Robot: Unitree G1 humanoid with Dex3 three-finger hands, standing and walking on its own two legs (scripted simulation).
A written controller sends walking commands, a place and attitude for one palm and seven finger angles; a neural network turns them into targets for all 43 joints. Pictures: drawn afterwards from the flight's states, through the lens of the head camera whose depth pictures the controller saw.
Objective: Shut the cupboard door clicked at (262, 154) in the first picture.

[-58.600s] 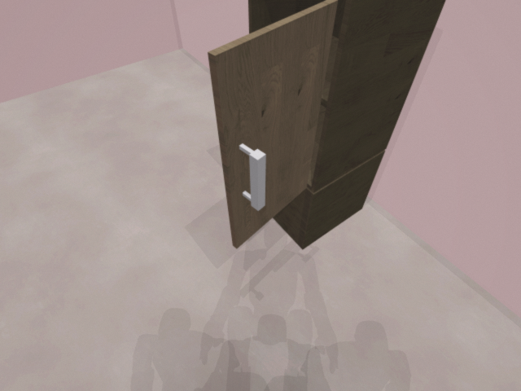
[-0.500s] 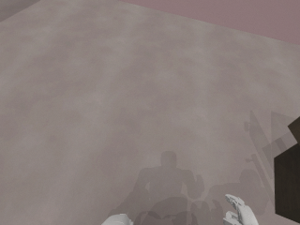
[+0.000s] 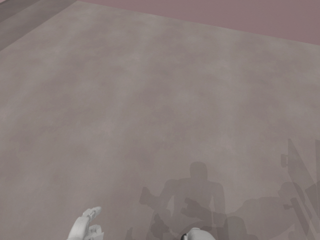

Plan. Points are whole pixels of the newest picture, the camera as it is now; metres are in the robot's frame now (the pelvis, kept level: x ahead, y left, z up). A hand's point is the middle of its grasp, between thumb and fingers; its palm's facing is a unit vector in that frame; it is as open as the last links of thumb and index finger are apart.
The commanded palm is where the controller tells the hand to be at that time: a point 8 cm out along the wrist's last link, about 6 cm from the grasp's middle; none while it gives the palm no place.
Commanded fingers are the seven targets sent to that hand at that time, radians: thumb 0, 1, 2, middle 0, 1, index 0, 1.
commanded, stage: walk to a spot facing it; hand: left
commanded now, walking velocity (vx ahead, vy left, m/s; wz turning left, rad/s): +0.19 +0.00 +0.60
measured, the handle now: out of the picture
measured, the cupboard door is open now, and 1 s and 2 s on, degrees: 27 27 27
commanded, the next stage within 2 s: turn to face it in 0.12 s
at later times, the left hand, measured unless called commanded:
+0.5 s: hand out of the picture +0.10 +0.21 -0.18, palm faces +0.19 -0.97 -0.17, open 7.4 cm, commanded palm none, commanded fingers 0.00 0.90 0.90 -0.20 -0.30 -0.20 -0.30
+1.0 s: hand (94, 201) +0.25 +0.21 -0.14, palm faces -0.15 -0.95 -0.26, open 7.4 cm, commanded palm none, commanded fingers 0.00 0.90 0.90 -0.20 -0.30 -0.20 -0.30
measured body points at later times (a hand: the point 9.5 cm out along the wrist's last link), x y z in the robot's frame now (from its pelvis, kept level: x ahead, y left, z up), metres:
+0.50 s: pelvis +0.13 +0.04 +0.01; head +0.16 +0.06 +0.45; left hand +0.09 +0.27 -0.16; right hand +0.31 -0.17 -0.11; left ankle +0.17 +0.14 -0.72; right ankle +0.08 -0.10 -0.67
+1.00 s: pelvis +0.16 +0.01 +0.02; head +0.22 -0.01 +0.46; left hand +0.26 +0.26 -0.12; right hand +0.20 -0.27 -0.13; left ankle +0.18 +0.16 -0.66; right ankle +0.14 -0.09 -0.72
